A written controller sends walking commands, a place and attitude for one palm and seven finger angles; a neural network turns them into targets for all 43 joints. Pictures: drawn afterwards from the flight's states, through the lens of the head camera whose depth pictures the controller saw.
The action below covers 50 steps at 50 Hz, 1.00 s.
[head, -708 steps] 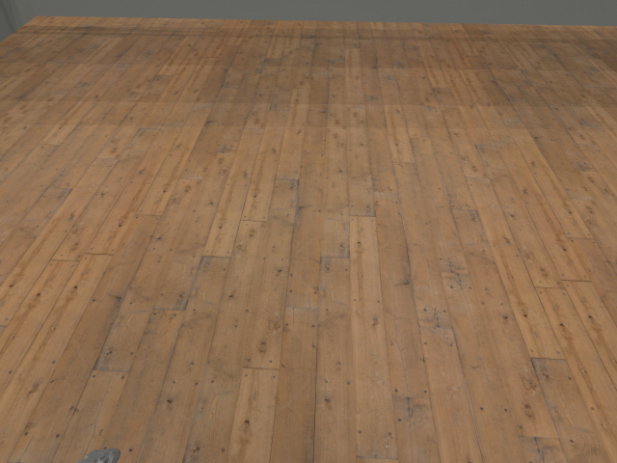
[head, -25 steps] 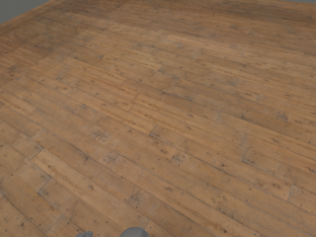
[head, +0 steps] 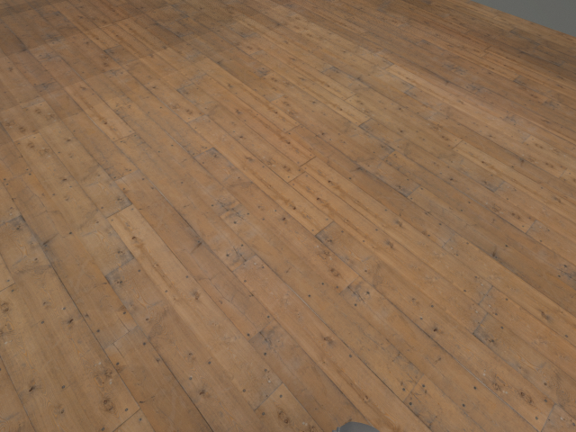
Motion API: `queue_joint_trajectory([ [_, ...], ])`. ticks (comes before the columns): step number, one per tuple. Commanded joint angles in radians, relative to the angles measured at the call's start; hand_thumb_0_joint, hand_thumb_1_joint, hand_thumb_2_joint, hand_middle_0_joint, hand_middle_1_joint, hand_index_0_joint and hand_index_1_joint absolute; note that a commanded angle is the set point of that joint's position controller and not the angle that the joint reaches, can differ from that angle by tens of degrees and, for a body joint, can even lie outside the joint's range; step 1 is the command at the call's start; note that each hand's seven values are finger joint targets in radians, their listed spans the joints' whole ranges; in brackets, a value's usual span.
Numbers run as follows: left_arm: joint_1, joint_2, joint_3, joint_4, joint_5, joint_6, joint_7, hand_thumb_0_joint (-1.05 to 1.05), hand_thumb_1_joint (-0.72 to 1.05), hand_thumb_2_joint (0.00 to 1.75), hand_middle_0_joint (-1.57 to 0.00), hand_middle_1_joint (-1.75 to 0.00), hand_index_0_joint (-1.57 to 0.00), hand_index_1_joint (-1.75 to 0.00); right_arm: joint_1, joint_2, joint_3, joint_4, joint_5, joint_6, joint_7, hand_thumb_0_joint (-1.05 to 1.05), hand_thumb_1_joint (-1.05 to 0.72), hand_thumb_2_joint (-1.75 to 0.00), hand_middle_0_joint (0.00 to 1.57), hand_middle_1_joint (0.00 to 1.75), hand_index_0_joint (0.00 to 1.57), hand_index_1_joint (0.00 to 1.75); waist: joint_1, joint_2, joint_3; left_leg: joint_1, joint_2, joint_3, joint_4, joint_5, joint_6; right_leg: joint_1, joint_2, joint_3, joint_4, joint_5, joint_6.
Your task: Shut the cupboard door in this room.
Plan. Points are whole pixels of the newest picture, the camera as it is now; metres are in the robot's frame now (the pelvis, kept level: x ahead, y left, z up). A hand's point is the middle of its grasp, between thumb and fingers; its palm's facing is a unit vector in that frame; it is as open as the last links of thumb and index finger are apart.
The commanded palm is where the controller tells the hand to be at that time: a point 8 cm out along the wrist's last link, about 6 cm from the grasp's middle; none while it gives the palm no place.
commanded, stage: turn or walk to find it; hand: left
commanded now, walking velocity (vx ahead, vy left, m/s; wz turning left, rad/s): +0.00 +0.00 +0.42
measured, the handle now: out of the picture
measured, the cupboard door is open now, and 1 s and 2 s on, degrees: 79 79 79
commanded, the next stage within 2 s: none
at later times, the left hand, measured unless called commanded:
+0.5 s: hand out of the picture +0.01 +0.15 -0.15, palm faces +0.23 -0.94 -0.26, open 7.4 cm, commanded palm none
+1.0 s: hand out of the picture -0.04 +0.20 -0.16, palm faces +0.43 -0.86 -0.28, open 7.4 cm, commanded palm none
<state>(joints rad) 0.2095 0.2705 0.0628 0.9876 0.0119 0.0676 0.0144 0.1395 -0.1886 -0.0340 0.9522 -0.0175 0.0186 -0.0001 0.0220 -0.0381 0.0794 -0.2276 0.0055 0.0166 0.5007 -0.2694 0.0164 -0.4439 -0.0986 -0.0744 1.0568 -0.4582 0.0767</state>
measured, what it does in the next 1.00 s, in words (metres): steps on the spot, turning left: right foot, then left foot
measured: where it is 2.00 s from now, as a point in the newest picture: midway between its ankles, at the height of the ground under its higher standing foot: outside the picture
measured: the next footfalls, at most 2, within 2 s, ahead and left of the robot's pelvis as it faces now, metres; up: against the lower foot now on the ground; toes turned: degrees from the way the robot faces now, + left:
right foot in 0.22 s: +0.05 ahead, -0.14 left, +0.00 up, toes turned +1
left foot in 0.66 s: -0.04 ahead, +0.11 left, +0.00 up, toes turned +21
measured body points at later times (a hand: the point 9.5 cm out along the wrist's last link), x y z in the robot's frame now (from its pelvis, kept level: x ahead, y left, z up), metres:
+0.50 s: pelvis -0.02 -0.05 +0.00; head +0.02 -0.06 +0.45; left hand -0.01 +0.20 -0.13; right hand +0.08 -0.29 -0.16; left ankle -0.08 +0.10 -0.67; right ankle +0.01 -0.14 -0.74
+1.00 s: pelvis -0.04 -0.04 +0.00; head -0.01 -0.03 +0.45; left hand -0.06 +0.24 -0.13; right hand +0.13 -0.22 -0.15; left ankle -0.08 +0.09 -0.74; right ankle +0.01 -0.15 -0.71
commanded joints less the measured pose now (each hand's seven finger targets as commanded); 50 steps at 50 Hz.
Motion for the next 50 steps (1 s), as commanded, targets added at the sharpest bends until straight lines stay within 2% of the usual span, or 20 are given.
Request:
queue_joint_trajectory([
  [1,-0.037,0.042,0.006,-0.095,-0.001,-0.034,-0.002,0.00,0.90,0.90,-0.20,-0.30,-0.20,-0.30,0.056,-0.215,-0.057,-0.041,-0.002,-0.010,-0.016,0.00,-0.90,-0.90,0.20,0.30,0.20,0.30,-0.045,0.175,-0.100,0.133,0.237,-0.222,-0.153,0.494,0.151,-0.058,0.006,0.039,-0.069,0.015,0.011],
  [5,-0.051,0.030,0.003,-0.118,-0.003,-0.040,-0.001,0.00,0.90,0.90,-0.20,-0.30,-0.20,-0.30,0.050,-0.221,-0.067,-0.049,-0.008,-0.001,-0.011,0.00,-0.90,-0.90,0.20,0.30,0.20,0.30,-0.049,0.204,-0.107,0.096,0.222,-0.269,-0.133,0.467,0.149,0.029,0.038,0.026,-0.243,0.004,0.002],
  [9,0.059,0.045,0.006,-0.098,-0.005,-0.061,0.003,0.00,0.90,0.90,-0.20,-0.30,-0.20,-0.30,0.010,-0.213,-0.073,-0.066,-0.002,0.005,-0.007,0.00,-0.90,-0.90,0.20,0.30,0.20,0.30,0.003,0.187,-0.140,0.001,0.162,-0.268,-0.031,0.409,0.093,0.249,0.062,-0.005,-0.579,0.213,-0.006],
  [10,0.095,0.081,0.013,-0.092,0.000,-0.071,0.008,0.00,0.90,0.90,-0.20,-0.30,-0.20,-0.30,0.017,-0.183,-0.072,-0.071,0.006,0.003,-0.002,0.00,-0.90,-0.90,0.20,0.30,0.20,0.30,0.017,0.104,-0.151,-0.093,0.110,-0.232,0.042,0.264,0.044,0.368,0.000,0.045,-0.687,0.295,-0.019],
  [11,0.109,0.165,0.030,-0.094,0.015,-0.080,0.017,0.00,0.90,0.90,-0.20,-0.30,-0.20,-0.30,0.036,-0.117,-0.060,-0.092,0.012,0.001,0.004,0.00,-0.90,-0.90,0.20,0.30,0.20,0.30,0.019,-0.152,-0.153,-0.284,-0.017,-0.098,0.223,-0.026,-0.024,0.477,-0.231,0.286,-0.740,0.366,-0.100],
  [12,0.097,0.201,0.036,-0.111,0.015,-0.076,0.017,0.00,0.90,0.90,-0.20,-0.30,-0.20,-0.30,0.015,-0.127,-0.065,-0.109,0.006,0.012,0.005,0.00,-0.90,-0.90,0.20,0.30,0.20,0.30,0.031,-0.222,-0.106,-0.304,-0.054,-0.070,0.432,-0.307,-0.041,0.340,-0.387,0.378,-0.788,0.397,-0.206],
  [14,0.009,0.150,0.033,-0.136,0.008,-0.072,0.020,0.00,0.90,0.90,-0.20,-0.30,-0.20,-0.30,0.000,-0.148,-0.078,-0.085,-0.002,0.036,0.008,0.00,-0.90,-0.90,0.20,0.30,0.20,0.30,0.002,-0.162,-0.007,-0.313,-0.008,-0.123,0.679,-0.237,-0.032,0.161,-0.325,0.336,-0.835,0.175,-0.225],
  [17,-0.075,0.085,0.016,-0.156,0.010,-0.077,0.021,0.00,0.90,0.90,-0.20,-0.30,-0.20,-0.30,0.081,-0.127,-0.073,-0.037,-0.005,0.040,0.021,0.00,-0.90,-0.90,0.20,0.30,0.20,0.30,-0.051,-0.114,-0.016,-0.295,0.017,-0.077,0.733,-0.102,-0.056,0.168,-0.224,0.132,-0.789,0.246,-0.176],
  [25,0.082,0.138,0.030,-0.089,0.018,-0.076,0.017,0.00,0.90,0.90,-0.20,-0.30,-0.20,-0.30,-0.016,-0.098,-0.043,-0.051,0.006,0.026,0.016,0.00,-0.90,-0.90,0.20,0.30,0.20,0.30,0.032,-0.147,-0.091,-0.231,0.021,0.017,0.381,-0.205,-0.079,0.368,-0.260,0.069,-0.694,0.597,-0.220],
  [28,0.082,0.157,0.039,-0.073,0.019,-0.071,0.017,0.00,0.90,0.90,-0.20,-0.30,-0.20,-0.30,0.002,-0.092,-0.035,-0.047,0.013,0.012,0.011,0.00,-0.90,-0.90,0.20,0.30,0.20,0.30,0.026,-0.162,-0.134,-0.151,0.017,0.054,0.205,-0.195,-0.068,0.400,-0.272,0.043,-0.627,0.682,-0.216],
  [30,0.062,0.157,0.038,-0.067,0.012,-0.064,0.015,0.00,0.90,0.90,-0.20,-0.30,-0.20,-0.30,0.052,-0.100,-0.035,-0.031,0.011,0.007,0.008,0.00,-0.90,-0.90,0.20,0.30,0.20,0.30,-0.007,-0.145,-0.137,-0.021,0.007,0.081,0.039,-0.049,-0.059,0.322,-0.249,-0.002,-0.570,0.617,-0.164],
  [31,0.047,0.138,0.037,-0.067,0.003,-0.058,0.013,0.00,0.90,0.90,-0.20,-0.30,-0.20,-0.30,0.095,-0.125,-0.040,-0.020,0.009,-0.002,0.010,0.00,-0.90,-0.90,0.20,0.30,0.20,0.30,-0.037,-0.074,-0.156,0.089,0.033,0.054,-0.097,0.074,-0.044,0.249,-0.222,-0.043,-0.486,0.530,-0.116],
  [32,0.060,0.092,0.029,-0.085,-0.004,-0.049,0.009,0.00,0.90,0.90,-0.20,-0.30,-0.20,-0.30,0.109,-0.204,-0.057,-0.027,0.002,-0.011,0.009,0.00,-0.90,-0.90,0.20,0.30,0.20,0.30,-0.044,0.150,-0.166,0.216,0.197,-0.168,-0.166,0.221,0.018,0.057,-0.120,-0.096,-0.315,0.270,-0.050],
  [33,0.022,0.031,0.009,-0.125,-0.002,-0.044,0.004,0.00,0.90,0.90,-0.20,-0.30,-0.20,-0.30,0.151,-0.286,-0.076,-0.026,-0.001,-0.006,0.005,0.00,-0.90,-0.90,0.20,0.30,0.20,0.30,-0.072,0.352,-0.127,0.219,0.392,-0.371,-0.196,0.493,0.131,-0.112,-0.028,-0.094,-0.142,-0.166,-0.003],
  [34,-0.049,0.046,0.007,-0.132,0.006,-0.031,0.011,0.00,0.90,0.90,-0.20,-0.30,-0.20,-0.30,0.176,-0.275,-0.076,-0.004,-0.004,-0.005,-0.005,0.00,-0.90,-0.90,0.20,0.30,0.20,0.30,-0.100,0.306,-0.118,0.131,0.393,-0.366,-0.207,0.419,0.171,-0.087,-0.030,-0.003,-0.039,-0.169,-0.011],
  [36,-0.078,0.055,0.017,-0.107,0.002,-0.028,0.003,0.00,0.90,0.90,-0.20,-0.30,-0.20,-0.30,0.078,-0.226,-0.061,-0.018,-0.006,-0.003,-0.018,0.00,-0.90,-0.90,0.20,0.30,0.20,0.30,-0.060,0.282,-0.042,0.049,0.303,-0.298,-0.204,0.343,0.159,-0.109,-0.029,0.046,0.038,-0.053,-0.013],
  [39,-0.020,0.045,0.014,-0.076,0.001,-0.036,-0.007,0.00,0.90,0.90,-0.20,-0.30,-0.20,-0.30,0.042,-0.204,-0.050,-0.035,-0.003,-0.015,-0.020,0.00,-0.90,-0.90,0.20,0.30,0.20,0.30,-0.030,0.188,-0.085,0.101,0.232,-0.206,-0.168,0.460,0.134,-0.080,-0.007,0.037,0.015,0.028,0.000],
  [45,-0.061,0.028,0.004,-0.110,-0.003,-0.038,0.000,0.00,0.90,0.90,-0.20,-0.30,-0.20,-0.30,0.078,-0.213,-0.064,-0.036,-0.007,-0.006,-0.015,0.00,-0.90,-0.90,0.20,0.30,0.20,0.30,-0.054,0.184,-0.106,0.125,0.231,-0.263,-0.140,0.484,0.154,-0.024,0.028,0.036,-0.177,-0.005,0.005],
  [48,-0.026,0.026,0.003,-0.113,-0.007,-0.046,0.003,0.00,0.90,0.90,-0.20,-0.30,-0.20,-0.30,0.048,-0.216,-0.071,-0.051,-0.009,0.002,-0.011,0.00,-0.90,-0.90,0.20,0.30,0.20,0.30,-0.040,0.218,-0.112,0.063,0.212,-0.294,-0.113,0.470,0.142,0.091,0.055,0.018,-0.343,0.019,-0.004],
  [50,0.055,0.036,0.005,-0.092,-0.007,-0.058,0.004,0.00,0.90,0.90,-0.20,-0.30,-0.20,-0.30,0.022,-0.214,-0.072,-0.059,-0.003,0.005,-0.009,0.00,-0.90,-0.90,0.20,0.30,0.20,0.30,0.003,0.186,-0.140,-0.002,0.173,-0.283,-0.045,0.407,0.103,0.237,0.063,0.001,-0.556,0.189,-0.007],
])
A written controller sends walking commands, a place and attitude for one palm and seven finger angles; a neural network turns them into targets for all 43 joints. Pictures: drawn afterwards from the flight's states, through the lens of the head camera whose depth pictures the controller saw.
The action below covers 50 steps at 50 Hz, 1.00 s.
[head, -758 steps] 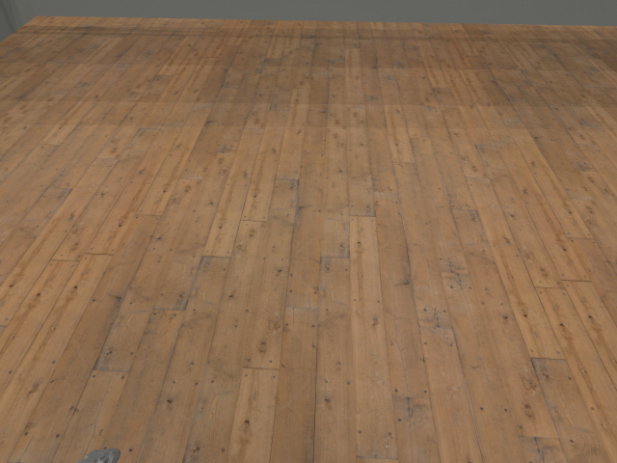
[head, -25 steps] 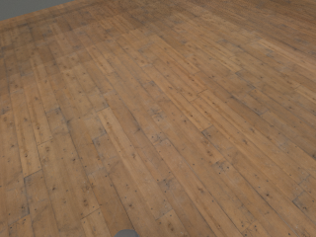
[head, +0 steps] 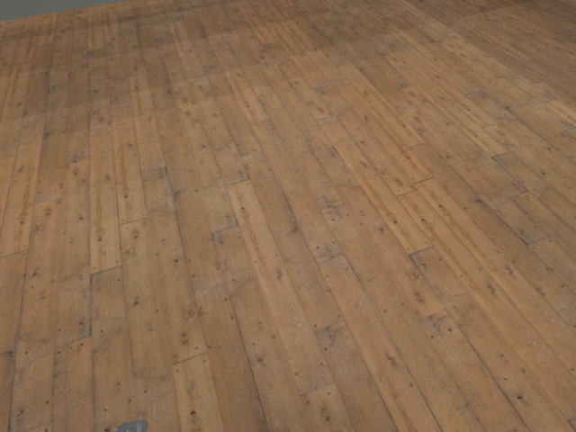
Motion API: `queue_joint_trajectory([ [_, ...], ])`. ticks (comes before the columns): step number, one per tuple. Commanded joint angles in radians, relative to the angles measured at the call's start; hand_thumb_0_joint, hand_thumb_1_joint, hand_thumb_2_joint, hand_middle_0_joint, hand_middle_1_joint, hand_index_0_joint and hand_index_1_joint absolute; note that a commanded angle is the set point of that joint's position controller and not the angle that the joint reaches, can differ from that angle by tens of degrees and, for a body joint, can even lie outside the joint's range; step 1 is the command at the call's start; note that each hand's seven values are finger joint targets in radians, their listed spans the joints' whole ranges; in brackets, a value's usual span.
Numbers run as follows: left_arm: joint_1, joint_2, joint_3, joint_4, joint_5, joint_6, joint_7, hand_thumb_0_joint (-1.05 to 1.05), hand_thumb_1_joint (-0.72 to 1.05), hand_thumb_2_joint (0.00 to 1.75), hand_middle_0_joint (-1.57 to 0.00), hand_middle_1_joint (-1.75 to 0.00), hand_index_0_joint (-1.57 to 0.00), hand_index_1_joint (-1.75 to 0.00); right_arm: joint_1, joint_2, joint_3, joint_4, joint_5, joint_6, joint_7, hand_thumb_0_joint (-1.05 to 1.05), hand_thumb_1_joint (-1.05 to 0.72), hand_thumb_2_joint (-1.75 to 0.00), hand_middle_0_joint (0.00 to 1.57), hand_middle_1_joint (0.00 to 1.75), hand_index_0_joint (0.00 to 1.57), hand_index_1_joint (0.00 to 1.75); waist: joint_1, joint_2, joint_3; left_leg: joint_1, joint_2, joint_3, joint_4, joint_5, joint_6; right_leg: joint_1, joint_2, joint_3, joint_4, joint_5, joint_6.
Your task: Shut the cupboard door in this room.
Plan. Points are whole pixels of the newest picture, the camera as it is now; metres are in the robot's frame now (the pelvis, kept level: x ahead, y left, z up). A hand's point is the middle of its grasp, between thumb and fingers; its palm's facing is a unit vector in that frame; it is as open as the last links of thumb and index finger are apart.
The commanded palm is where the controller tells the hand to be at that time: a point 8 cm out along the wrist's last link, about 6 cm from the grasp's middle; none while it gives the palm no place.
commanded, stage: turn or walk to find it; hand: left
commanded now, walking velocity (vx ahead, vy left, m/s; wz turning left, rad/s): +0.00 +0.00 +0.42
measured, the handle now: out of the picture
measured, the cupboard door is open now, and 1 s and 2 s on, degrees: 79 79 79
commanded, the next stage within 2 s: stand and wait in 1.28 s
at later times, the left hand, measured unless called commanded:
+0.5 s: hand out of the picture -0.05 +0.20 -0.18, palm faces +0.28 -0.93 -0.24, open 7.4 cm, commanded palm none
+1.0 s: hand out of the picture -0.01 +0.20 -0.15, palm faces +0.43 -0.86 -0.29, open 7.4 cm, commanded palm none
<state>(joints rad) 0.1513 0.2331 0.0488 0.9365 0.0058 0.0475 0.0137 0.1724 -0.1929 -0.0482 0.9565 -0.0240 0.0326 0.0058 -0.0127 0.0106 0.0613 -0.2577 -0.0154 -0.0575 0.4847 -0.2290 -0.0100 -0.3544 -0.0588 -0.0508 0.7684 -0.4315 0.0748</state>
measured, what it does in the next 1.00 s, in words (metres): steps on the spot, turning left: right foot, then left foot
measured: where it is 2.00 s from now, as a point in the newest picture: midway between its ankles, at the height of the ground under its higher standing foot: outside the picture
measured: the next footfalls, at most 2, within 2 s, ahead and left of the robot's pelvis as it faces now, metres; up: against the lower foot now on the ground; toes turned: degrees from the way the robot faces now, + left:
right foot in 0.04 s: +0.04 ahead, -0.12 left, +0.00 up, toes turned -3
left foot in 0.50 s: -0.04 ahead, +0.13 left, +0.00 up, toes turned +19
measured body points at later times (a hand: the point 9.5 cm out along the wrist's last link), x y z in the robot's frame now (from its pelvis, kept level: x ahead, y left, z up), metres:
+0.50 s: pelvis -0.03 +0.00 -0.01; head +0.01 +0.02 +0.44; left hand -0.06 +0.25 -0.16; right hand +0.11 -0.24 -0.15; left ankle -0.08 +0.11 -0.74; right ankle +0.00 -0.12 -0.74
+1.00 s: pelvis -0.03 -0.03 -0.01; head +0.01 -0.05 +0.44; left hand -0.03 +0.24 -0.12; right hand +0.12 -0.24 -0.17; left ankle -0.09 +0.10 -0.71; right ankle +0.01 -0.12 -0.74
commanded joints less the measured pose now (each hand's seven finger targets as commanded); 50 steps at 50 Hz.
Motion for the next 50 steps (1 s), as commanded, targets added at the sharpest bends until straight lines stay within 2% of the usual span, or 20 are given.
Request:
queue_joint_trajectory([
  [1,0.146,0.103,0.026,-0.035,0.004,-0.048,0.009,0.00,0.90,0.90,-0.20,-0.30,-0.20,-0.30,-0.006,-0.181,-0.057,-0.068,0.010,-0.011,-0.011,0.00,-0.90,-0.90,0.20,0.30,0.20,0.30,0.049,0.062,-0.133,-0.055,0.139,-0.180,0.035,0.241,0.081,0.266,-0.019,0.011,-0.394,0.254,-0.014],
  [2,0.169,0.191,0.043,-0.035,0.020,-0.060,0.018,0.00,0.90,0.90,-0.20,-0.30,-0.20,-0.30,0.011,-0.118,-0.048,-0.082,0.019,-0.011,-0.003,0.00,-0.90,-0.90,0.20,0.30,0.20,0.30,0.058,-0.174,-0.139,-0.241,0.022,-0.052,0.218,-0.040,0.010,0.394,-0.243,0.234,-0.467,0.316,-0.081],
  [3,0.167,0.242,0.046,-0.051,0.021,-0.056,0.018,0.00,0.90,0.90,-0.20,-0.30,-0.20,-0.30,-0.019,-0.106,-0.048,-0.110,0.013,-0.006,-0.003,0.00,-0.90,-0.90,0.20,0.30,0.20,0.30,0.069,-0.283,-0.087,-0.304,-0.045,0.003,0.425,-0.363,-0.017,0.291,-0.417,0.363,-0.490,0.401,-0.189],
  [5,0.079,0.187,0.045,-0.074,0.012,-0.056,0.020,0.00,0.90,0.90,-0.20,-0.30,-0.20,-0.30,-0.023,-0.143,-0.063,-0.080,0.004,0.020,0.000,0.00,-0.90,-0.90,0.20,0.30,0.20,0.30,0.036,-0.223,0.003,-0.291,0.006,-0.057,0.682,-0.285,-0.008,0.092,-0.364,0.330,-0.542,0.199,-0.218],
  [7,-0.012,0.129,0.030,-0.098,0.011,-0.055,0.020,0.00,0.90,0.90,-0.20,-0.30,-0.20,-0.30,0.040,-0.131,-0.061,-0.039,0.001,0.024,0.011,0.00,-0.90,-0.90,0.20,0.30,0.20,0.30,-0.017,-0.133,0.004,-0.285,0.031,-0.028,0.746,-0.165,-0.023,0.096,-0.273,0.155,-0.502,0.230,-0.179],
  [10,0.033,0.115,0.026,-0.088,0.014,-0.064,0.020,0.00,0.90,0.90,-0.20,-0.30,-0.20,-0.30,0.048,-0.123,-0.053,-0.030,0.001,0.026,0.014,0.00,-0.90,-0.90,0.20,0.30,0.20,0.30,0.003,-0.177,-0.021,-0.280,0.040,0.007,0.730,-0.123,-0.048,0.152,-0.254,0.078,-0.487,0.313,-0.175],
  [18,0.151,0.179,0.044,-0.026,0.025,-0.055,0.017,0.00,0.90,0.90,-0.20,-0.30,-0.20,-0.30,-0.056,-0.092,-0.026,-0.049,0.014,0.012,0.009,0.00,-0.90,-0.90,0.20,0.30,0.20,0.30,0.071,-0.184,-0.073,-0.191,0.048,0.099,0.377,-0.246,-0.054,0.284,-0.308,0.029,-0.408,0.554,-0.219],
  [21,0.139,0.191,0.051,-0.015,0.025,-0.049,0.016,0.00,0.90,0.90,-0.20,-0.30,-0.20,-0.30,-0.028,-0.089,-0.020,-0.046,0.019,0.000,0.004,0.00,-0.90,-0.90,0.20,0.30,0.20,0.30,0.057,-0.203,-0.106,-0.108,0.039,0.135,0.222,-0.226,-0.040,0.284,-0.316,0.010,-0.352,0.602,-0.213],
  [23,0.113,0.189,0.052,-0.010,0.016,-0.042,0.014,0.00,0.90,0.90,-0.20,-0.30,-0.20,-0.30,0.035,-0.103,-0.021,-0.032,0.017,-0.010,0.003,0.00,-0.90,-0.90,0.20,0.30,0.20,0.30,0.015,-0.170,-0.123,0.039,0.042,0.149,0.012,-0.062,-0.028,0.209,-0.293,-0.049,-0.264,0.533,-0.151],
  [24,0.112,0.163,0.048,-0.017,0.007,-0.034,0.011,0.00,0.90,0.90,-0.20,-0.30,-0.20,-0.30,0.069,-0.142,-0.030,-0.024,0.015,-0.020,0.005,0.00,-0.90,-0.90,0.20,0.30,0.20,0.30,-0.009,-0.052,-0.145,0.170,0.086,0.090,-0.106,0.072,-0.007,0.110,-0.247,-0.101,-0.146,0.438,-0.094],
  [25,0.124,0.100,0.038,-0.046,0.001,-0.028,0.005,0.00,0.90,0.90,-0.20,-0.30,-0.20,-0.30,0.093,-0.243,-0.053,-0.031,0.005,-0.027,0.001,0.00,-0.90,-0.90,0.20,0.30,0.20,0.30,-0.020,0.226,-0.143,0.283,0.324,-0.226,-0.147,0.336,0.093,-0.138,-0.112,-0.154,0.049,0.062,-0.014],
  [26,0.056,0.076,0.019,-0.080,0.009,-0.021,0.005,0.00,0.90,0.90,-0.20,-0.30,-0.20,-0.30,0.136,-0.297,-0.063,-0.022,0.006,-0.017,-0.003,0.00,-0.90,-0.90,0.20,0.30,0.20,0.30,-0.051,0.262,-0.116,0.221,0.440,-0.296,-0.170,0.480,0.196,-0.187,-0.067,-0.095,0.192,-0.219,-0.004],
  [28,-0.011,0.085,0.027,-0.064,0.009,-0.008,0.009,0.00,0.90,0.90,-0.20,-0.30,-0.20,-0.30,0.092,-0.248,-0.053,-0.012,0.003,-0.020,-0.024,0.00,-0.90,-0.90,0.20,0.30,0.20,0.30,-0.040,0.245,-0.066,0.149,0.365,-0.252,-0.167,0.421,0.192,-0.218,-0.069,0.013,0.325,-0.133,-0.006],
  [32,0.041,0.090,0.027,-0.020,0.006,-0.019,-0.005,0.00,0.90,0.90,-0.20,-0.30,-0.20,-0.30,0.025,-0.197,-0.033,-0.035,0.008,-0.033,-0.028,0.00,-0.90,-0.90,0.20,0.30,0.20,0.30,0.006,0.140,-0.086,0.190,0.250,-0.106,-0.128,0.575,0.155,-0.188,-0.051,0.017,0.334,0.014,0.009],
  [41,-0.017,0.067,0.016,-0.070,0.000,-0.020,0.003,0.00,0.90,0.90,-0.20,-0.30,-0.20,-0.30,0.039,-0.211,-0.054,-0.045,-0.002,-0.016,-0.019,0.00,-0.90,-0.90,0.20,0.30,0.20,0.30,-0.017,0.159,-0.078,0.126,0.240,-0.208,-0.110,0.476,0.174,-0.054,0.001,0.005,0.036,-0.026,0.008],
  [45,0.095,0.084,0.023,-0.046,-0.001,-0.039,0.006,0.00,0.90,0.90,-0.20,-0.30,-0.20,-0.30,-0.002,-0.199,-0.058,-0.063,0.004,-0.010,-0.015,0.00,-0.90,-0.90,0.20,0.30,0.20,0.30,0.040,0.130,-0.106,-0.017,0.174,-0.222,-0.021,0.336,0.115,0.196,0.020,-0.016,-0.300,0.199,-0.008],
  [46,0.133,0.124,0.031,-0.043,0.006,-0.050,0.011,0.00,0.90,0.90,-0.20,-0.30,-0.20,-0.30,0.008,-0.164,-0.054,-0.068,0.012,-0.013,-0.011,0.00,-0.90,-0.90,0.20,0.30,0.20,0.30,0.053,0.028,-0.130,-0.111,0.116,-0.178,0.065,0.189,0.064,0.321,-0.061,0.055,-0.408,0.267,-0.028],
  [47,0.155,0.217,0.049,-0.042,0.022,-0.061,0.020,0.00,0.90,0.90,-0.20,-0.30,-0.20,-0.30,0.024,-0.098,-0.043,-0.089,0.018,-0.014,-0.004,0.00,-0.90,-0.90,0.20,0.30,0.20,0.30,0.059,-0.234,-0.141,-0.292,-0.023,-0.023,0.274,-0.144,-0.009,0.427,-0.312,0.308,-0.462,0.378,-0.118],
  [48,0.148,0.237,0.052,-0.058,0.015,-0.058,0.020,0.00,0.90,0.90,-0.20,-0.30,-0.20,-0.30,-0.002,-0.124,-0.052,-0.103,0.011,-0.003,-0.009,0.00,-0.90,-0.90,0.20,0.30,0.20,0.30,0.071,-0.267,-0.114,-0.293,-0.027,-0.018,0.472,-0.373,-0.018,0.288,-0.440,0.370,-0.489,0.414,-0.224],
  [50,0.055,0.179,0.046,-0.079,0.011,-0.056,0.022,0.00,0.90,0.90,-0.20,-0.30,-0.20,-0.30,-0.012,-0.138,-0.061,-0.074,0.004,0.015,-0.002,0.00,-0.90,-0.90,0.20,0.30,0.20,0.30,0.033,-0.176,-0.013,-0.295,0.013,-0.050,0.699,-0.282,-0.012,0.127,-0.359,0.296,-0.512,0.276,-0.238],
])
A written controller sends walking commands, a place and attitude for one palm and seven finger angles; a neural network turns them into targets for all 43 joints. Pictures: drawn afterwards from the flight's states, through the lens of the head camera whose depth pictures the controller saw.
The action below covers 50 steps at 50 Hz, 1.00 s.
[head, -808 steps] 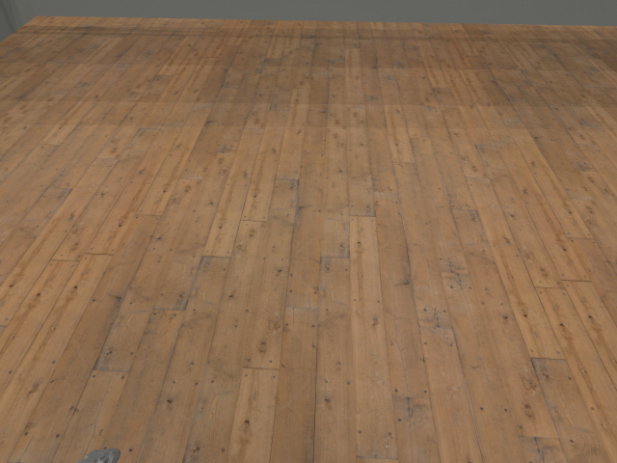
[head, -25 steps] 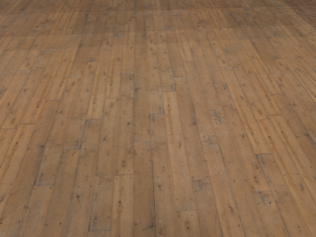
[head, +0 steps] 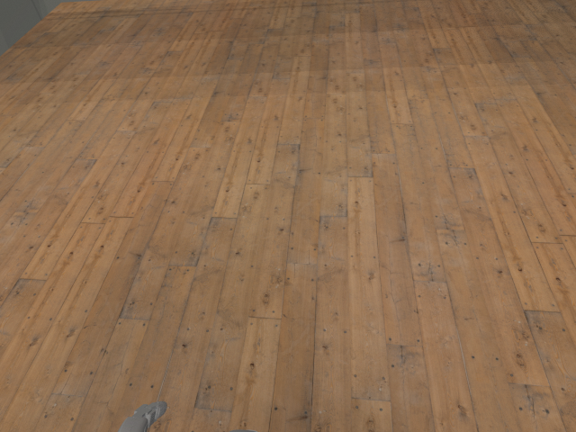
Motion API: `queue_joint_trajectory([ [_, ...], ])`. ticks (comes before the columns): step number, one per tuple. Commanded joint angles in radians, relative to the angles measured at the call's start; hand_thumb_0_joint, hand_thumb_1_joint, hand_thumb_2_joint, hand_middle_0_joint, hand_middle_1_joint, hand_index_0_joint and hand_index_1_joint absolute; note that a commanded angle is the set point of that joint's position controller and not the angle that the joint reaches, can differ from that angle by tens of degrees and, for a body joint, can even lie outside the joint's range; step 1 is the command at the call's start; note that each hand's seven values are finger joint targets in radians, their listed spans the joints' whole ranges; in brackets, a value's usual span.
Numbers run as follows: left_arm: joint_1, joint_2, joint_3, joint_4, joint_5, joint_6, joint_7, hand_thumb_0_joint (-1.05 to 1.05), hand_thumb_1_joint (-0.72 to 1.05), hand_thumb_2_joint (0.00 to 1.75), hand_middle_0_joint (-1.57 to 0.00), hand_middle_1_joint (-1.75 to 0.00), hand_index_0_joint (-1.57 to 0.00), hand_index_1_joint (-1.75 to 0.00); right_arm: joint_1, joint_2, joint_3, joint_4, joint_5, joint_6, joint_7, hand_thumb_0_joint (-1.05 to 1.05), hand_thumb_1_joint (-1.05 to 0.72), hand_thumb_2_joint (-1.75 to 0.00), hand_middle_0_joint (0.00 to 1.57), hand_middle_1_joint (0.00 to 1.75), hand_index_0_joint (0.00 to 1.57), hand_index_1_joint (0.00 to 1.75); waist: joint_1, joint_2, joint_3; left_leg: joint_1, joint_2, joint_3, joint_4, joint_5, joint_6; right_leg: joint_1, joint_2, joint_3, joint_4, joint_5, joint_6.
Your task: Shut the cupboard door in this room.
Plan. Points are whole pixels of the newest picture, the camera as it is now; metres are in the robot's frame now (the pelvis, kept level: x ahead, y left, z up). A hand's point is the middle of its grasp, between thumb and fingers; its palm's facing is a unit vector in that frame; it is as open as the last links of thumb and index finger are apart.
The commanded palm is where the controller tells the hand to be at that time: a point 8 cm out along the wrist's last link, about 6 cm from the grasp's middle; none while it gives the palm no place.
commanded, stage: turn or walk to find it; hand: left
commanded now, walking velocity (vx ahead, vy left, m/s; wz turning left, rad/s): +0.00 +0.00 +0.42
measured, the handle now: out of the picture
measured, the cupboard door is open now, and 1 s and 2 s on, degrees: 79 79 79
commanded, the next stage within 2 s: stand and wait in 0.28 s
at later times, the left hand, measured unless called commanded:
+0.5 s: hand out of the picture -0.07 +0.23 -0.18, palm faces +0.29 -0.92 -0.26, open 7.4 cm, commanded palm none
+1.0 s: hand out of the picture -0.04 +0.18 -0.13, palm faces +0.45 -0.84 -0.29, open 7.4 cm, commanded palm none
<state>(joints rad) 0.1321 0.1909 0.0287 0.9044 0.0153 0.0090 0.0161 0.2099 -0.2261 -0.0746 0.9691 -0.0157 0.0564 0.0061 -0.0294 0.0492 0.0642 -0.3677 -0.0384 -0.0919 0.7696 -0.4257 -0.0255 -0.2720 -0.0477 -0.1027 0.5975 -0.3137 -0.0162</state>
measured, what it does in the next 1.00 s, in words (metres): steps on the spot, turning left: left foot, then right foot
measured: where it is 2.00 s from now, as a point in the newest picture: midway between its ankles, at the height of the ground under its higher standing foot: outside the picture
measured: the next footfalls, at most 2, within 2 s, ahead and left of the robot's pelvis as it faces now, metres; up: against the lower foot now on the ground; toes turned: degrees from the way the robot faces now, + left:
left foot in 0.42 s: -0.02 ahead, +0.14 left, +0.00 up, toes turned +17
right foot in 0.84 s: +0.06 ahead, -0.11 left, +0.00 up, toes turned +19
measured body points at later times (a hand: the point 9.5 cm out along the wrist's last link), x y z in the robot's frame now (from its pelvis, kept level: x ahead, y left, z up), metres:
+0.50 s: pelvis -0.03 +0.02 +0.00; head +0.00 +0.05 +0.45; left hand -0.08 +0.28 -0.16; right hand +0.14 -0.20 -0.13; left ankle -0.06 +0.13 -0.73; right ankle -0.01 -0.10 -0.70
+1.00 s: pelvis -0.03 -0.04 +0.01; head +0.01 -0.06 +0.45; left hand -0.06 +0.23 -0.11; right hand +0.13 -0.25 -0.16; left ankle -0.12 +0.09 -0.64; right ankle +0.02 -0.12 -0.73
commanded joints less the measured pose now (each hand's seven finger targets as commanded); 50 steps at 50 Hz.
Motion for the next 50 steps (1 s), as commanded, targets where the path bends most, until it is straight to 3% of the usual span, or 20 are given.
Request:
queue_joint_trajectory([
  [1,0.026,0.190,0.056,-0.058,0.002,-0.017,0.018,0.00,0.90,0.90,-0.20,-0.30,-0.20,-0.30,-0.017,-0.097,-0.033,-0.066,-0.006,-0.004,0.004,0.00,-0.90,-0.90,0.20,0.30,0.20,0.30,0.019,-0.167,-0.001,-0.179,0.049,-0.003,0.454,-0.018,-0.004,0.028,-0.317,0.250,-0.323,0.150,-0.120],
  [2,0.000,0.166,0.051,-0.065,0.002,-0.017,0.019,0.00,0.90,0.90,-0.20,-0.30,-0.20,-0.30,0.012,-0.085,-0.032,-0.051,-0.006,0.000,0.009,0.00,-0.90,-0.90,0.20,0.30,0.20,0.30,0.001,-0.169,-0.001,-0.167,0.058,0.014,0.464,0.024,-0.012,0.016,-0.286,0.186,-0.315,0.170,-0.099],
  [5,0.043,0.162,0.047,-0.054,0.004,-0.025,0.018,0.00,0.90,0.90,-0.20,-0.30,-0.20,-0.30,0.025,-0.084,-0.025,-0.040,-0.007,0.003,0.011,0.00,-0.90,-0.90,0.20,0.30,0.20,0.30,0.017,-0.215,-0.028,-0.164,0.063,0.044,0.440,0.065,-0.035,0.074,-0.265,0.117,-0.306,0.229,-0.089],
  [15,0.186,0.220,0.065,0.025,0.016,-0.016,0.014,0.00,0.90,0.90,-0.20,-0.30,-0.20,-0.30,-0.099,-0.054,0.009,-0.060,0.009,-0.019,0.004,0.00,-0.90,-0.90,0.20,0.30,0.20,0.30,0.094,-0.243,-0.099,-0.042,0.063,0.147,0.022,-0.056,-0.029,0.222,-0.320,0.076,-0.203,0.540,-0.135],
  [19,0.141,0.225,0.072,0.034,0.006,-0.006,0.013,0.00,0.90,0.90,-0.20,-0.30,-0.20,-0.30,-0.015,-0.070,0.008,-0.040,0.008,-0.035,0.002,0.00,-0.90,-0.90,0.20,0.30,0.20,0.30,0.030,-0.213,-0.124,0.154,0.067,0.184,-0.291,0.151,-0.009,0.144,-0.303,-0.004,-0.086,0.452,-0.059],
  [20,0.141,0.202,0.069,0.028,-0.003,0.002,0.010,0.00,0.90,0.90,-0.20,-0.30,-0.20,-0.30,0.014,-0.115,-0.002,-0.037,0.005,-0.044,0.003,0.00,-0.90,-0.90,0.20,0.30,0.20,0.30,0.009,-0.096,-0.139,0.291,0.119,0.118,-0.394,0.282,0.014,0.024,-0.259,-0.051,0.028,0.324,-0.004],
  [21,0.153,0.145,0.058,-0.003,-0.009,0.010,0.003,0.00,0.90,0.90,-0.20,-0.30,-0.20,-0.30,0.033,-0.214,-0.025,-0.044,-0.004,-0.048,0.000,0.00,-0.90,-0.90,0.20,0.30,0.20,0.30,-0.002,0.177,-0.136,0.403,0.347,-0.189,-0.428,0.529,0.117,-0.224,-0.125,-0.104,0.215,-0.069,0.074],
  [22,0.074,0.123,0.039,-0.038,0.002,0.015,0.003,0.00,0.90,0.90,-0.20,-0.30,-0.20,-0.30,0.085,-0.263,-0.033,-0.036,-0.001,-0.038,-0.002,0.00,-0.90,-0.90,0.20,0.30,0.20,0.30,-0.034,0.203,-0.101,0.330,0.452,-0.240,-0.457,0.653,0.199,-0.261,-0.084,-0.048,0.365,-0.325,0.082],
  [24,0.015,0.137,0.050,-0.028,-0.001,0.032,0.006,0.00,0.90,0.90,-0.20,-0.30,-0.20,-0.30,0.031,-0.220,-0.025,-0.031,-0.005,-0.039,-0.023,0.00,-0.90,-0.90,0.20,0.30,0.20,0.30,-0.022,0.218,-0.045,0.240,0.380,-0.215,-0.468,0.570,0.202,-0.294,-0.083,0.064,0.490,-0.249,0.083],
  [26,0.056,0.141,0.054,0.002,-0.001,0.028,-0.005,0.00,0.90,0.90,-0.20,-0.30,-0.20,-0.30,-0.053,-0.178,-0.009,-0.057,-0.005,-0.044,-0.025,0.00,-0.90,-0.90,0.20,0.30,0.20,0.30,0.024,0.134,-0.036,0.225,0.297,-0.121,-0.449,0.578,0.180,-0.276,-0.073,0.069,0.514,-0.134,0.090],
  [28,0.081,0.138,0.052,0.011,-0.001,0.023,-0.009,0.00,0.90,0.90,-0.20,-0.30,-0.20,-0.30,-0.050,-0.175,-0.012,-0.066,-0.001,-0.051,-0.023,0.00,-0.90,-0.90,0.20,0.30,0.20,0.30,0.028,0.099,-0.083,0.266,0.273,-0.087,-0.437,0.624,0.174,-0.266,-0.064,0.069,0.503,-0.100,0.100],
  [32,0.027,0.133,0.047,-0.021,-0.005,0.022,-0.003,0.00,0.90,0.90,-0.20,-0.30,-0.20,-0.30,-0.005,-0.180,-0.021,-0.062,-0.003,-0.047,-0.019,0.00,-0.90,-0.90,0.20,0.30,0.20,0.30,0.002,0.086,-0.078,0.273,0.279,-0.143,-0.428,0.629,0.194,-0.249,-0.047,0.076,0.404,-0.124,0.109],
  [37,0.031,0.120,0.043,-0.049,-0.010,0.016,-0.001,0.00,0.90,0.90,-0.20,-0.30,-0.20,-0.30,-0.031,-0.192,-0.035,-0.084,-0.011,-0.033,-0.013,0.00,-0.90,-0.90,0.20,0.30,0.20,0.30,0.007,0.136,-0.076,0.170,0.248,-0.210,-0.398,0.561,0.184,-0.092,0.003,0.053,0.160,-0.130,0.096],
  [40,0.149,0.137,0.050,-0.027,-0.009,0.000,0.001,0.00,0.90,0.90,-0.20,-0.30,-0.20,-0.30,-0.072,-0.179,-0.040,-0.105,-0.004,-0.027,-0.010,0.00,-0.90,-0.90,0.20,0.30,0.20,0.30,0.069,0.086,-0.120,0.048,0.182,-0.203,-0.299,0.437,0.128,0.133,0.010,0.037,-0.139,0.076,0.087],
  [41,0.183,0.189,0.060,-0.027,0.001,-0.012,0.007,0.00,0.90,0.90,-0.20,-0.30,-0.20,-0.30,-0.058,-0.137,-0.037,-0.114,0.005,-0.029,-0.005,0.00,-0.90,-0.90,0.20,0.30,0.20,0.30,0.081,-0.039,-0.139,-0.063,0.109,-0.139,-0.182,0.279,0.071,0.255,-0.102,0.139,-0.262,0.092,0.060],
  [42,0.180,0.285,0.079,-0.038,0.016,-0.020,0.016,0.00,0.90,0.90,-0.20,-0.30,-0.20,-0.30,-0.042,-0.067,-0.024,-0.138,0.007,-0.029,0.001,0.00,-0.90,-0.90,0.20,0.30,0.20,0.30,0.082,-0.322,-0.112,-0.245,-0.034,0.025,0.057,-0.073,-0.006,0.312,-0.372,0.421,-0.327,0.157,-0.047],
  [43,0.160,0.286,0.079,-0.057,0.004,-0.016,0.018,0.00,0.90,0.90,-0.20,-0.30,-0.20,-0.30,-0.051,-0.118,-0.037,-0.135,-0.003,-0.016,-0.002,0.00,-0.90,-0.90,0.20,0.30,0.20,0.30,0.086,-0.302,-0.099,-0.208,0.002,-0.010,0.258,-0.153,-0.001,0.140,-0.457,0.448,-0.364,0.083,-0.122],
  [45,0.045,0.222,0.067,-0.081,0.002,-0.013,0.017,0.00,0.90,0.90,-0.20,-0.30,-0.20,-0.30,-0.048,-0.119,-0.043,-0.101,-0.009,-0.001,0.009,0.00,-0.90,-0.90,0.20,0.30,0.20,0.30,0.035,-0.222,0.002,-0.203,0.038,-0.018,0.447,-0.042,0.003,-0.008,-0.353,0.336,-0.376,-0.031,-0.105],
  [47,-0.022,0.173,0.051,-0.098,0.003,-0.015,0.017,0.00,0.90,0.90,-0.20,-0.30,-0.20,-0.30,0.014,-0.101,-0.040,-0.069,-0.010,0.005,0.019,0.00,-0.90,-0.90,0.20,0.30,0.20,0.30,-0.007,-0.198,0.003,-0.179,0.058,0.021,0.488,0.058,-0.016,-0.017,-0.278,0.171,-0.336,0.060,-0.071],
  [50,0.039,0.167,0.049,-0.082,0.005,-0.023,0.019,0.00,0.90,0.90,-0.20,-0.30,-0.20,-0.30,0.012,-0.095,-0.031,-0.063,-0.008,0.004,0.020,0.00,-0.90,-0.90,0.20,0.30,0.20,0.30,0.020,-0.228,-0.028,-0.184,0.066,0.052,0.443,0.076,-0.039,0.074,-0.272,0.112,-0.310,0.181,-0.079],
])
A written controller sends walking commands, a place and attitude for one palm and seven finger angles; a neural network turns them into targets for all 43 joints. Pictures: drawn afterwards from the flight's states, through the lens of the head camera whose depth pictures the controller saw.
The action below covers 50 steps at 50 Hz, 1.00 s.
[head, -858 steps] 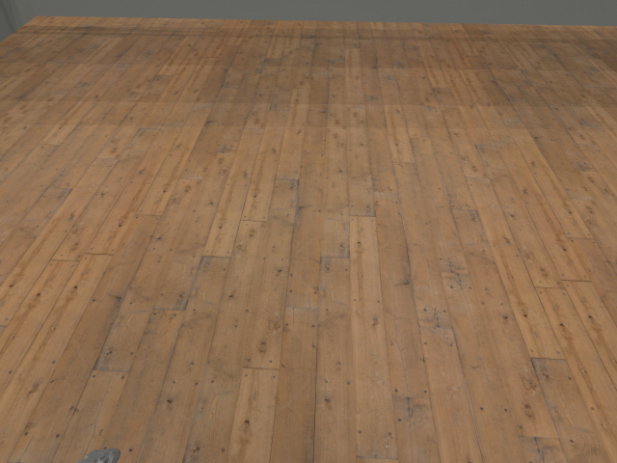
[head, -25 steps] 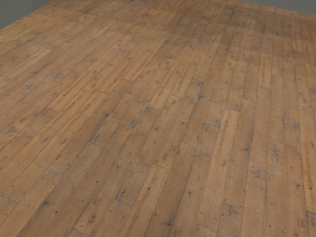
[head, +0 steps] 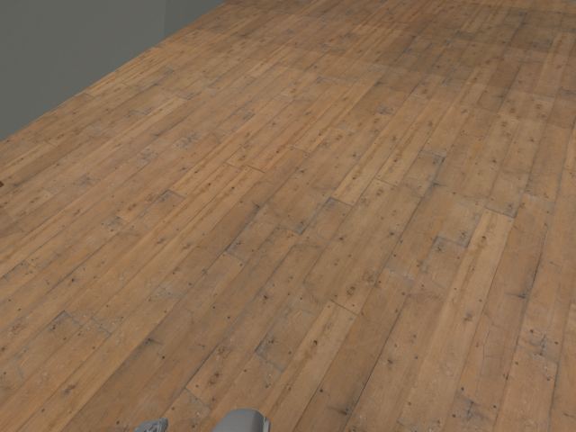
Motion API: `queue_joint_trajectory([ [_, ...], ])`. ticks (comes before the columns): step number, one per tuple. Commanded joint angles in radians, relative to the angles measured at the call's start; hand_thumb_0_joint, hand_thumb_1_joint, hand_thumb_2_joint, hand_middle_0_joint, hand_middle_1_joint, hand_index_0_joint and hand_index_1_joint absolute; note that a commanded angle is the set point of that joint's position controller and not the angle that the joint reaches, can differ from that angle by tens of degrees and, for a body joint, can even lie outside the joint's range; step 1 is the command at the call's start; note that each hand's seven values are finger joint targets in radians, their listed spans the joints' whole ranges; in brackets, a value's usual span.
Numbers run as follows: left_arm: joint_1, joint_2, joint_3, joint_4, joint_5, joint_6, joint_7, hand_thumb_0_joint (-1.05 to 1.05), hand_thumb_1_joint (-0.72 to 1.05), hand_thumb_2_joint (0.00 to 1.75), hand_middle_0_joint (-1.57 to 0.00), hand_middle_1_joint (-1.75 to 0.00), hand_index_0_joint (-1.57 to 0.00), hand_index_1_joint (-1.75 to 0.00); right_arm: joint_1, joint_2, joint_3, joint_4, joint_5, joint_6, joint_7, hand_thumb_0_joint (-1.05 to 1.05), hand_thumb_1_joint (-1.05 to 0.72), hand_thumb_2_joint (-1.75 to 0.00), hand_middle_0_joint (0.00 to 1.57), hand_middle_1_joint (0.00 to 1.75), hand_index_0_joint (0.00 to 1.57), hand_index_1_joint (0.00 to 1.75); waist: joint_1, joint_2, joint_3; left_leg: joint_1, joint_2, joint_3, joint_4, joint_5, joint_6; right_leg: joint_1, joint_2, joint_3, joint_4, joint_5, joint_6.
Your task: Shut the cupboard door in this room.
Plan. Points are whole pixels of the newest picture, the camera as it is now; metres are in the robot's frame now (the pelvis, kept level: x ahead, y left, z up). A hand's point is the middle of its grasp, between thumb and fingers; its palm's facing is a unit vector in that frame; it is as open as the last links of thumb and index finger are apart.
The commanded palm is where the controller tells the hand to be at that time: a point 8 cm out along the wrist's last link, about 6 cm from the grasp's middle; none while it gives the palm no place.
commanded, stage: turn or walk to find it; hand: left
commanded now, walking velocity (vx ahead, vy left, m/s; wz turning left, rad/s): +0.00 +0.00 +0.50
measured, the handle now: out of the picture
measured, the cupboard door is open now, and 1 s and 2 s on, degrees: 79 79 79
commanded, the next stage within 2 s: none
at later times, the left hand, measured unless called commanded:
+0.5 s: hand out of the picture -0.01 +0.27 -0.17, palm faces +0.28 -0.92 -0.26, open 7.4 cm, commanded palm none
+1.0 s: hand out of the picture -0.06 +0.19 -0.15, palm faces +0.49 -0.83 -0.26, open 7.4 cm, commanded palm none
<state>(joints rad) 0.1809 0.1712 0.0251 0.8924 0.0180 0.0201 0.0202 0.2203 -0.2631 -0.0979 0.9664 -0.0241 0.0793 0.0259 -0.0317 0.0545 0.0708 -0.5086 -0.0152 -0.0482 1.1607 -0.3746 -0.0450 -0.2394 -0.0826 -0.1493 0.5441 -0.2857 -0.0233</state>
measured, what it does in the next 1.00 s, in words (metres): steps on the spot, turning left: left foot, then right foot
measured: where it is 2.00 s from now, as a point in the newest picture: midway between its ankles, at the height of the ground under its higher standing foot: outside the picture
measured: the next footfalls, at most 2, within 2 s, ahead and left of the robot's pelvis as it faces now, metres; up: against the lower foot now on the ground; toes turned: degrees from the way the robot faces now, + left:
left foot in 0.30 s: -0.01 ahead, +0.16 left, +0.00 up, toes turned +14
right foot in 0.70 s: +0.07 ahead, -0.09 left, +0.00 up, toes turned +16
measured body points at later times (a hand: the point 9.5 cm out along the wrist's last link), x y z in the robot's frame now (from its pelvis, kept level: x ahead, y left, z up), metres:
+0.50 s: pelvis -0.02 +0.04 +0.00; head +0.01 +0.07 +0.45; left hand -0.03 +0.32 -0.15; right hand +0.14 -0.18 -0.13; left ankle -0.05 +0.15 -0.74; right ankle +0.00 -0.10 -0.67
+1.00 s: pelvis -0.01 -0.01 +0.00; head +0.03 +0.00 +0.45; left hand -0.08 +0.24 -0.13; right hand +0.17 -0.21 -0.16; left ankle -0.11 +0.12 -0.67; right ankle +0.03 -0.10 -0.74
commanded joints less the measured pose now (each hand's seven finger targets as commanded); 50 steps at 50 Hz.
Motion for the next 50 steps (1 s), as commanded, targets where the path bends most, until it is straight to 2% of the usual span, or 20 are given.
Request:
queue_joint_trajectory([
  [1,0.010,0.197,0.055,-0.060,0.004,-0.033,0.015,0.00,0.90,0.90,-0.20,-0.30,-0.20,-0.30,-0.013,-0.056,-0.006,-0.063,0.002,-0.018,-0.001,0.00,-0.90,-0.90,0.20,0.30,0.20,0.30,0.031,-0.226,-0.038,-0.040,0.049,0.018,0.019,0.008,-0.024,0.060,-0.250,0.153,-0.252,0.163,-0.082],
  [4,0.063,0.223,0.063,-0.035,0.009,-0.029,0.014,0.00,0.90,0.90,-0.20,-0.30,-0.20,-0.30,-0.065,-0.041,0.005,-0.071,0.005,-0.021,-0.001,0.00,-0.90,-0.90,0.20,0.30,0.20,0.30,0.064,-0.206,-0.049,-0.010,0.054,0.057,-0.135,-0.055,-0.029,0.118,-0.275,0.132,-0.228,0.251,-0.099],
  [9,0.105,0.262,0.077,-0.003,0.013,-0.021,0.010,0.00,0.90,0.90,-0.20,-0.30,-0.20,-0.30,-0.098,-0.028,0.022,-0.082,0.018,-0.040,-0.007,0.00,-0.90,-0.90,0.20,0.30,0.20,0.30,0.088,-0.265,-0.099,0.092,0.049,0.116,-0.372,-0.116,-0.012,0.169,-0.308,0.109,-0.151,0.425,-0.120],
  [11,0.092,0.268,0.080,0.004,0.011,-0.017,0.008,0.00,0.90,0.90,-0.20,-0.30,-0.20,-0.30,-0.056,-0.029,0.024,-0.072,0.018,-0.048,-0.011,0.00,-0.90,-0.90,0.20,0.30,0.20,0.30,0.063,-0.253,-0.129,0.162,0.034,0.145,-0.510,-0.048,-0.004,0.172,-0.297,0.075,-0.089,0.459,-0.093],
  [13,0.073,0.251,0.079,0.003,-0.002,-0.008,0.004,0.00,0.90,0.90,-0.20,-0.30,-0.20,-0.30,0.010,-0.061,0.017,-0.058,0.015,-0.060,-0.010,0.00,-0.90,-0.90,0.20,0.30,0.20,0.30,0.016,-0.176,-0.154,0.351,0.049,0.133,-0.747,0.167,0.015,0.063,-0.260,0.000,0.045,0.361,-0.013],
  [14,0.088,0.205,0.075,-0.015,-0.009,0.001,-0.001,0.00,0.90,0.90,-0.20,-0.30,-0.20,-0.30,0.035,-0.147,-0.003,-0.059,0.008,-0.071,-0.012,0.00,-0.90,-0.90,0.20,0.30,0.20,0.30,0.002,0.035,-0.173,0.504,0.215,-0.094,-0.814,0.347,0.085,-0.144,-0.162,-0.049,0.220,0.114,0.057],
  [15,0.035,0.142,0.051,-0.058,-0.007,0.005,-0.007,0.00,0.90,0.90,-0.20,-0.30,-0.20,-0.30,0.080,-0.238,-0.023,-0.053,0.006,-0.068,-0.017,0.00,-0.90,-0.90,0.20,0.30,0.20,0.30,-0.031,0.262,-0.136,0.539,0.422,-0.319,-0.832,0.674,0.201,-0.351,-0.058,-0.037,0.399,-0.364,0.109],
  [16,-0.045,0.154,0.045,-0.070,0.001,0.017,0.002,0.00,0.90,0.90,-0.20,-0.30,-0.20,-0.30,0.126,-0.230,-0.024,-0.025,0.005,-0.068,-0.029,0.00,-0.90,-0.90,0.20,0.30,0.20,0.30,-0.065,0.222,-0.142,0.496,0.428,-0.322,-0.822,0.705,0.244,-0.356,-0.058,0.064,0.507,-0.365,0.102],
  [19,-0.039,0.163,0.056,-0.027,-0.007,0.013,-0.010,0.00,0.90,0.90,-0.20,-0.30,-0.20,-0.30,-0.024,-0.156,0.002,-0.058,0.002,-0.069,-0.043,0.00,-0.90,-0.90,0.20,0.30,0.20,0.30,0.007,0.136,-0.074,0.409,0.291,-0.178,-0.798,0.642,0.212,-0.346,-0.047,0.114,0.583,-0.186,0.106],
  [21,-0.013,0.163,0.055,-0.013,-0.007,0.011,-0.014,0.00,0.90,0.90,-0.20,-0.30,-0.20,-0.30,-0.040,-0.146,0.005,-0.069,0.005,-0.075,-0.042,0.00,-0.90,-0.90,0.20,0.30,0.20,0.30,0.018,0.114,-0.093,0.421,0.248,-0.132,-0.791,0.677,0.193,-0.315,-0.030,0.112,0.555,-0.144,0.113],
  [28,-0.049,0.145,0.045,-0.047,-0.010,0.011,-0.009,0.00,0.90,0.90,-0.20,-0.30,-0.20,-0.30,-0.031,-0.158,-0.010,-0.079,-0.001,-0.061,-0.035,0.00,-0.90,-0.90,0.20,0.30,0.20,0.30,0.003,0.108,-0.078,0.363,0.240,-0.217,-0.794,0.547,0.211,-0.214,0.012,0.110,0.322,-0.166,0.114],
  [31,0.001,0.145,0.044,-0.046,-0.014,0.001,-0.006,0.00,0.90,0.90,-0.20,-0.30,-0.20,-0.30,-0.058,-0.160,-0.016,-0.093,-0.002,-0.055,-0.033,0.00,-0.90,-0.90,0.20,0.30,0.20,0.30,0.022,0.132,-0.101,0.320,0.214,-0.256,-0.744,0.574,0.196,-0.091,0.049,0.090,0.133,-0.121,0.102],
  [33,0.079,0.163,0.050,-0.031,-0.013,-0.014,-0.004,0.00,0.90,0.90,-0.20,-0.30,-0.20,-0.30,-0.075,-0.147,-0.017,-0.102,0.006,-0.052,-0.030,0.00,-0.90,-0.90,0.20,0.30,0.20,0.30,0.061,0.084,-0.127,0.239,0.167,-0.244,-0.666,0.487,0.149,0.073,0.046,0.079,-0.085,0.053,0.097],
  [34,0.110,0.210,0.060,-0.026,-0.005,-0.025,0.002,0.00,0.90,0.90,-0.20,-0.30,-0.20,-0.30,-0.064,-0.108,-0.013,-0.108,0.013,-0.055,-0.026,0.00,-0.90,-0.90,0.20,0.30,0.20,0.30,0.074,-0.028,-0.138,0.119,0.103,-0.194,-0.571,0.318,0.095,0.206,-0.052,0.164,-0.185,0.113,0.073],
  [35,0.128,0.297,0.078,-0.029,0.011,-0.033,0.011,0.00,0.90,0.90,-0.20,-0.30,-0.20,-0.30,-0.050,-0.038,-0.001,-0.133,0.018,-0.057,-0.020,0.00,-0.90,-0.90,0.20,0.30,0.20,0.30,0.080,-0.309,-0.134,-0.069,-0.045,-0.029,-0.348,-0.063,0.022,0.292,-0.317,0.438,-0.241,0.209,-0.033],
  [36,0.125,0.310,0.078,-0.042,0.003,-0.029,0.012,0.00,0.90,0.90,-0.20,-0.30,-0.20,-0.30,-0.074,-0.075,-0.009,-0.142,0.009,-0.047,-0.024,0.00,-0.90,-0.90,0.20,0.30,0.20,0.30,0.091,-0.309,-0.121,-0.061,-0.032,-0.041,-0.149,-0.232,0.019,0.159,-0.419,0.482,-0.265,0.238,-0.125],
  [38,0.027,0.248,0.072,-0.065,0.000,-0.025,0.017,0.00,0.90,0.90,-0.20,-0.30,-0.20,-0.30,-0.082,-0.084,-0.017,-0.114,0.005,-0.029,-0.016,0.00,-0.90,-0.90,0.20,0.30,0.20,0.30,0.051,-0.221,-0.033,-0.055,0.014,-0.063,0.057,-0.133,0.024,0.020,-0.338,0.389,-0.276,0.119,-0.127],
  [40,-0.034,0.199,0.053,-0.081,0.002,-0.031,0.012,0.00,0.90,0.90,-0.20,-0.30,-0.20,-0.30,-0.027,-0.064,-0.009,-0.080,0.001,-0.025,-0.004,0.00,-0.90,-0.90,0.20,0.30,0.20,0.30,0.011,-0.197,-0.029,-0.043,0.028,-0.025,0.089,-0.027,0.002,0.022,-0.249,0.216,-0.235,0.197,-0.084],
  [46,0.067,0.223,0.061,-0.040,0.009,-0.032,0.013,0.00,0.90,0.90,-0.20,-0.30,-0.20,-0.30,-0.089,-0.046,0.008,-0.084,0.007,-0.023,-0.001,0.00,-0.90,-0.90,0.20,0.30,0.20,0.30,0.058,-0.218,-0.059,-0.005,0.046,0.050,-0.116,-0.064,-0.026,0.125,-0.266,0.132,-0.204,0.358,-0.101],
  [50,0.126,0.256,0.076,0.004,0.011,-0.039,0.003,0.00,0.90,0.90,-0.20,-0.30,-0.20,-0.30,-0.140,-0.032,0.024,-0.100,0.005,-0.040,0.008,0.00,-0.90,-0.90,0.20,0.30,0.20,0.30,0.093,-0.241,-0.087,0.017,0.067,0.111,-0.311,-0.085,-0.016,0.212,-0.300,0.127,-0.235,0.156,-0.099],
])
